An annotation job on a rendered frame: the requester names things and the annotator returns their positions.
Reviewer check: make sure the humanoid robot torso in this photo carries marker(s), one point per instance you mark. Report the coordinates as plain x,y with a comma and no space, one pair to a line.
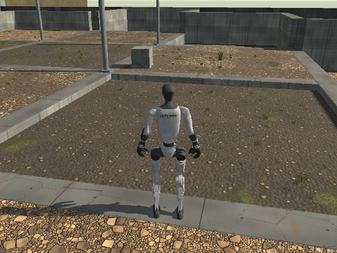
168,127

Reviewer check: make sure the left robot hand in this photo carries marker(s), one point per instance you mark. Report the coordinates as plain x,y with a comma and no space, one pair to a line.
142,149

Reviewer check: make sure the right robot forearm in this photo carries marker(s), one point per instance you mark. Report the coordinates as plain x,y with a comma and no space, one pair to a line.
194,140

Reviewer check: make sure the left robot forearm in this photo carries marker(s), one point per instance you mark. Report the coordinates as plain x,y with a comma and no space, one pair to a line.
142,140

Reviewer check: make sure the robot left upper arm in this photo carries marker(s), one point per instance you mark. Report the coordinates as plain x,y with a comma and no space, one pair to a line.
149,120

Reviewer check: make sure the robot right upper arm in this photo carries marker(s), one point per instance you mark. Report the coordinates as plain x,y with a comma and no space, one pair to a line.
187,119

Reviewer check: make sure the humanoid robot head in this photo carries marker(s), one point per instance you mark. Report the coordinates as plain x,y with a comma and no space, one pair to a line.
168,91

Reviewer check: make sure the right robot hand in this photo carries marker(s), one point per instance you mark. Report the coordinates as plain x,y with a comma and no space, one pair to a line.
193,150

